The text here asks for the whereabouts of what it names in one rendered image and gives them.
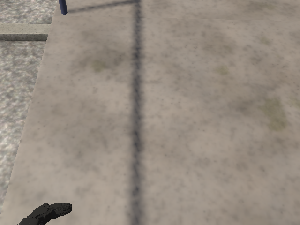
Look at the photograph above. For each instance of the left robot hand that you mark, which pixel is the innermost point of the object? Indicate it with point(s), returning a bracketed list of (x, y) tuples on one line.
[(46, 212)]

